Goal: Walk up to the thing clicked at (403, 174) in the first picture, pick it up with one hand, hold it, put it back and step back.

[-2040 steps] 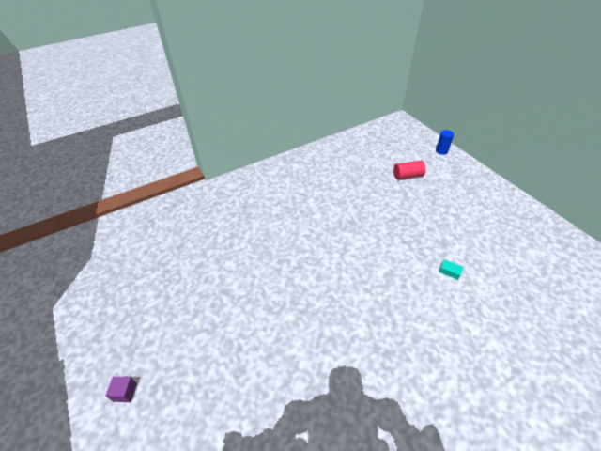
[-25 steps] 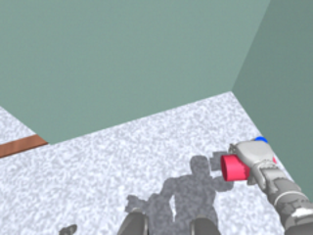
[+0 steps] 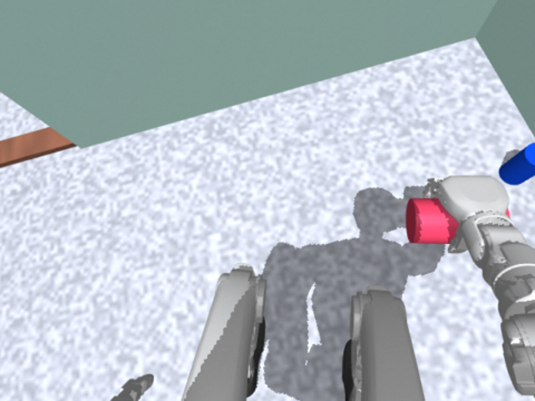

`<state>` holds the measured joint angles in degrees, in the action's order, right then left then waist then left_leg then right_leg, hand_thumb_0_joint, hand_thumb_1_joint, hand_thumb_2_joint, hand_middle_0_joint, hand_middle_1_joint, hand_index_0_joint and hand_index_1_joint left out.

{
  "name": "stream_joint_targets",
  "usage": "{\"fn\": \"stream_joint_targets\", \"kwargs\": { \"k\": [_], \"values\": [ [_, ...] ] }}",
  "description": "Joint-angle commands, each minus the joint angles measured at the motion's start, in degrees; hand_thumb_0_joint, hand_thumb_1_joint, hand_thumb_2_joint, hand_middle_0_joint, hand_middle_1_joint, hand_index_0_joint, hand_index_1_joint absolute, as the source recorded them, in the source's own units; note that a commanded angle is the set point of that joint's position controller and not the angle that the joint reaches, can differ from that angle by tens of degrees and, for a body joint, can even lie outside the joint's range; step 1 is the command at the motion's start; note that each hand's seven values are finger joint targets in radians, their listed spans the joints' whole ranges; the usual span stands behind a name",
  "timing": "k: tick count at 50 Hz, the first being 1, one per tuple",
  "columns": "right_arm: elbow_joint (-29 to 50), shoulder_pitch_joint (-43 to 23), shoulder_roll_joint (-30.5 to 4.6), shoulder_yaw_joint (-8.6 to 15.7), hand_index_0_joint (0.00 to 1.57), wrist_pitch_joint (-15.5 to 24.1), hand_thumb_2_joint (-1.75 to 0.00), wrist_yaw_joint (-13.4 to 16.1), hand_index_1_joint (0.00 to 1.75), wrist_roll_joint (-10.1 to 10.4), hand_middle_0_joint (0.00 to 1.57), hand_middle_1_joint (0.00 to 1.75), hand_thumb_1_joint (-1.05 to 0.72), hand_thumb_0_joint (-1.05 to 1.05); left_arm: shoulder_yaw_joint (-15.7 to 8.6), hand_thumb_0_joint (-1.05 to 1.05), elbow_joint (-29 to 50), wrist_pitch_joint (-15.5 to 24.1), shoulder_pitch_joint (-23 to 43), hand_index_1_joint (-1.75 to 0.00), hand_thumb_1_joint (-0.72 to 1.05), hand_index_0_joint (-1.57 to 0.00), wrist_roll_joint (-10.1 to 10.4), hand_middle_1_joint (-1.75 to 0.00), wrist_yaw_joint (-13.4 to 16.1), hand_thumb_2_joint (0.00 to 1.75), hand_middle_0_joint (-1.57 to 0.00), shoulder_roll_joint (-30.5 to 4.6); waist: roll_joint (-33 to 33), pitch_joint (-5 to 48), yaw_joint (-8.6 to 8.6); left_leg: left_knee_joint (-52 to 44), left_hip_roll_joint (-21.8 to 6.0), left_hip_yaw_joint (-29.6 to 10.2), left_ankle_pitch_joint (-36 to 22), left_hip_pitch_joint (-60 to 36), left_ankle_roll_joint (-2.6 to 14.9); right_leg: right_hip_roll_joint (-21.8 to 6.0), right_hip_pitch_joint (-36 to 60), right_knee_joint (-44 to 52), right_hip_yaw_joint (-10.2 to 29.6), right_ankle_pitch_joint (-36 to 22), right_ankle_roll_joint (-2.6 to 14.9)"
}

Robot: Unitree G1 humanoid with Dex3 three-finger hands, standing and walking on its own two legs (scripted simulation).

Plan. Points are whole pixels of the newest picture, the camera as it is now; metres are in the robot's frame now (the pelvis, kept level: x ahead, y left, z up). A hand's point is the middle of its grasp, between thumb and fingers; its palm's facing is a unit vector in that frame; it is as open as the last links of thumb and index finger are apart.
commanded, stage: crouch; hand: right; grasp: from above
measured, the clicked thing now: (453, 221) +0.43 -0.23 -0.18
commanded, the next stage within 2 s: lower in 0.96 s
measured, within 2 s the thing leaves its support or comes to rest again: neither
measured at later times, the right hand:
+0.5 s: hand (440, 219) +0.45 -0.24 -0.25, palm faces -0.48 -0.01 -0.87, open 10.3 cm
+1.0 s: hand (432, 221) +0.46 -0.24 -0.30, palm faces -0.47 -0.01 -0.88, open 10.3 cm
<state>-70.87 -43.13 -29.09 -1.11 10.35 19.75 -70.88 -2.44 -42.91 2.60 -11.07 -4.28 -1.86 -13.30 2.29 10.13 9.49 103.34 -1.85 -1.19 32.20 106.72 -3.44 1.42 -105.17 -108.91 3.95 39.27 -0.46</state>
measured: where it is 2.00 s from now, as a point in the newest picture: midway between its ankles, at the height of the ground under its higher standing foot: (301, 384)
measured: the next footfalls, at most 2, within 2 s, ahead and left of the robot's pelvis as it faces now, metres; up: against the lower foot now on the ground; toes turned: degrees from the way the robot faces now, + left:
none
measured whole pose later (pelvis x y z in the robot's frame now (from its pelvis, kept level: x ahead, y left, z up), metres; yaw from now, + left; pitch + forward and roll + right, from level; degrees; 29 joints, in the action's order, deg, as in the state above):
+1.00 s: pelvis -0.02 +0.00 -0.13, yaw +2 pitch +35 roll +7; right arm -86.7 -57.5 -39.6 3.6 14.4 24.0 -77.2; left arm 1.9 -42.5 3.5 -10.8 -7.9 -8.1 -15.7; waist 1.0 3.9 15.5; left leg 125.8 -1.6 -0.8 32.9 128.5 -3.4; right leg 3.6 -128.4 -133.7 6.2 40.6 -0.7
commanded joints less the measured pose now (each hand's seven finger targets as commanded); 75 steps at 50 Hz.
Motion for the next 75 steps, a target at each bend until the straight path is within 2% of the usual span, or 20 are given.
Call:
{"fn": "stream_joint_targets", "kwargs": {
  "k": [1,5,7,10,19,27,32,38,40,45,47,51,55,58,61,66,68,70,71,75],
  "values": [
    [10.7,-24.9,-17.2,4.7,1.26,1.2,-0.80,4.0,0.60,-0.6,1.24,0.61,-0.97,0.00,-4.3,0.00,2.1,1.6,-10.2,-0.30,0.89,-0.20,-0.6,-0.30,-0.2,0.90,-0.20,-13.6,9.9,39.3,1.16,-5.9,0.6,4.9,-6.3,-16.1,5.36,0.9,22.8,12.1,-1.0,-11.8,0.49],
    [9.1,-27.0,-18.1,5.4,1.22,1.4,-0.75,5.3,0.55,-2.2,1.20,0.56,-0.91,0.00,-4.2,0.00,2.0,1.6,-10.9,-0.30,0.89,-0.20,-1.4,-0.30,-1.4,0.90,-0.20,-14.3,13.5,40.8,1.72,-2.3,0.3,5.4,-8.0,-12.9,5.61,0.9,23.2,8.9,-1.3,-14.2,0.13],
    [8.9,-27.3,-18.3,5.5,1.22,1.0,-0.79,5.9,0.56,-2.2,1.22,0.57,-0.91,0.00,-4.0,0.00,2.4,1.6,-10.9,-0.30,0.90,-0.20,-1.5,-0.30,-1.9,0.90,-0.20,-14.1,13.1,42.3,1.91,-1.5,0.5,5.2,-9.1,-14.0,5.45,1.2,21.8,6.7,-2.5,-14.9,0.56],
    [5.9,-27.4,-18.4,5.8,1.23,0.5,-0.80,6.0,0.56,-1.9,1.23,0.56,-0.92,0.00,-3.7,0.00,2.1,1.6,-11.3,-0.30,0.90,-0.20,-1.8,-0.30,-2.3,0.90,-0.20,-14.2,12.7,39.6,2.55,-0.2,0.3,5.4,-8.9,-11.9,5.29,1.2,19.5,5.1,-2.6,-14.5,0.70],
    [3.4,-28.4,-19.7,5.1,1.22,0.8,-0.80,3.8,0.55,-0.8,1.24,0.53,-0.88,0.00,-3.2,0.00,2.8,0.8,-10.6,-0.30,0.90,-0.20,-1.9,-0.30,-3.4,0.90,-0.20,-14.1,10.0,37.6,3.97,2.8,1.0,5.7,-7.3,-11.9,4.88,1.9,10.5,0.2,-3.8,-11.0,1.85],
    [1.4,-28.9,-22.0,6.0,1.20,2.8,-0.78,3.3,0.55,-1.9,1.21,0.53,-0.85,0.00,-2.6,0.00,2.3,0.3,-11.7,-0.30,0.91,-0.20,-2.2,-0.30,-4.3,0.90,-0.20,-15.1,12.1,35.5,4.36,6.3,0.9,6.3,-7.2,-6.7,5.14,1.7,10.1,-2.3,-3.4,-12.1,1.22],
    [2.2,-32.8,-23.4,6.4,1.23,4.1,-0.78,4.5,0.53,-3.1,1.24,0.51,-0.88,0.00,-2.3,0.00,2.0,0.2,-12.0,-0.30,0.91,-0.20,-2.4,-0.30,-4.9,0.90,-0.20,-15.7,15.4,37.9,4.53,8.8,1.1,6.7,-7.8,-4.3,5.45,1.7,11.2,-3.8,-3.1,-13.1,0.88],
    [-1.1,-35.5,-24.3,7.0,1.24,4.3,-0.80,6.4,0.54,-4.3,1.26,0.51,-0.90,0.00,-1.8,0.00,1.3,0.5,-12.5,-0.30,0.91,-0.20,-2.9,-0.30,-5.1,0.90,-0.20,-16.2,15.3,36.8,5.55,10.3,0.9,7.1,-6.6,-1.1,5.30,1.8,9.6,-5.2,-3.0,-11.0,1.06],
    [-2.8,-35.0,-23.2,6.4,1.25,4.2,-0.79,6.7,0.54,-4.6,1.27,0.52,-0.92,0.00,-1.4,0.00,1.1,0.6,-12.6,-0.30,0.91,-0.20,-3.2,-0.30,-5.3,0.90,-0.20,-16.2,15.2,36.3,6.17,10.8,0.8,7.3,-6.5,-0.6,5.23,1.9,8.7,-5.6,-2.9,-10.6,1.08],
    [-6.7,-35.8,-24.5,6.6,1.24,4.0,-0.81,7.0,0.54,-5.0,1.27,0.51,-0.89,0.00,-0.7,0.00,0.7,1.2,-12.4,-0.30,0.91,-0.20,-3.6,-0.30,-5.5,0.90,-0.20,-16.7,14.0,33.1,7.01,11.4,0.8,7.5,-4.5,1.0,5.07,2.0,5.4,-6.8,-2.9,-7.8,1.44],
    [-6.8,-35.6,-26.0,7.1,1.24,3.9,-0.78,7.2,0.53,-5.0,1.27,0.49,-0.89,0.00,-0.5,0.00,0.8,1.2,-11.8,-0.30,0.91,-0.20,-3.5,-0.30,-5.5,0.90,-0.20,-16.9,14.7,33.4,6.01,12.0,0.8,7.6,-4.0,1.7,5.25,2.1,4.9,-6.7,-2.9,-7.2,1.39],
    [-8.0,-34.8,-25.1,6.1,1.24,4.0,-0.79,6.9,0.54,-5.2,1.27,0.51,-0.90,0.00,-0.1,0.00,0.8,1.3,-11.8,-0.30,0.91,-0.20,-3.7,-0.30,-5.6,0.90,-0.20,-16.9,14.5,32.7,7.04,12.5,1.0,7.9,-3.7,1.9,5.27,2.3,4.5,-7.8,-2.9,-6.8,1.45],
    [-7.5,-35.6,-25.8,6.5,1.24,4.0,-0.85,6.9,0.55,-5.1,1.30,0.48,-0.85,0.00,0.3,0.00,0.8,1.5,-12.5,-0.30,0.91,-0.20,-3.9,-0.30,-5.6,0.90,-0.20,-17.3,13.8,33.0,7.36,12.8,0.9,7.8,-5.3,1.3,5.00,2.2,3.5,-9.0,-3.0,-8.1,1.66],
    [-9.1,-36.5,-25.3,5.8,1.23,4.5,-0.83,6.8,0.55,-4.9,1.29,0.50,-0.86,0.00,0.7,0.00,0.5,1.8,-12.1,-0.30,0.91,-0.20,-4.0,-0.30,-5.9,0.90,-0.20,-17.5,13.8,30.9,8.72,14.1,1.1,8.4,-5.6,2.9,5.07,2.0,2.3,-10.1,-2.4,-8.6,1.57],
    [-10.2,-35.9,-26.4,6.2,1.22,5.2,-0.82,7.2,0.55,-5.0,1.28,0.49,-0.83,0.00,1.2,0.00,0.8,2.1,-11.9,-0.30,0.91,-0.20,-4.3,-0.30,-6.1,0.90,-0.20,-17.8,14.2,29.9,8.46,14.7,1.1,8.5,-5.6,3.1,4.96,2.1,0.8,-11.2,-2.5,-8.5,1.62],
    [-8.9,-35.7,-29.2,8.0,1.23,6.3,-0.80,8.5,0.53,-6.5,1.28,0.47,-0.84,0.00,1.6,0.00,0.8,2.4,-13.0,-0.30,0.91,-0.20,-4.9,-0.30,-6.7,0.90,-0.20,-18.6,17.0,32.5,8.71,16.8,1.1,9.1,-8.0,2.8,5.02,2.0,3.4,-12.3,-2.1,-11.7,0.95],
    [-9.7,-34.8,-27.7,7.3,1.24,6.4,-0.80,9.1,0.55,-6.8,1.29,0.50,-0.87,0.00,1.8,0.00,0.9,2.5,-12.8,-0.30,0.91,-0.20,-5.3,-0.30,-7.0,0.90,-0.20,-18.5,17.9,31.5,9.34,17.2,1.4,9.6,-7.7,3.9,5.02,1.9,4.1,-12.6,-1.9,-11.3,0.84],
    [-7.1,-36.7,-30.7,8.7,1.25,6.7,-0.79,10.2,0.54,-7.4,1.29,0.50,-0.87,0.00,1.5,0.00,1.0,2.5,-12.4,-0.30,0.91,-0.20,-5.3,-0.30,-7.0,0.90,-0.20,-19.0,19.4,33.6,8.69,17.5,1.5,9.7,-7.9,3.6,5.13,1.9,4.2,-12.9,-2.0,-11.3,0.93],
    [-9.8,-34.2,-29.1,8.2,1.25,6.3,-0.80,10.5,0.55,-7.6,1.30,0.50,-0.88,0.00,1.7,0.00,1.0,2.6,-12.7,-0.30,0.92,-0.20,-5.6,-0.30,-7.2,0.90,-0.20,-18.7,19.1,31.5,9.23,17.8,1.4,9.7,-7.8,4.4,5.01,1.9,4.0,-13.2,-2.2,-11.1,0.86],
    [-8.4,-34.7,-29.4,8.5,1.24,5.9,-0.85,11.9,0.53,-8.3,1.29,0.48,-0.88,0.00,1.7,0.00,1.0,2.9,-12.8,-0.30,0.90,-0.20,-5.9,-0.30,-7.6,0.90,-0.20,-19.0,20.6,32.0,9.95,18.4,1.6,10.2,-8.7,5.0,4.81,1.7,4.7,-13.6,-1.9,-11.9,0.86]
  ]
}}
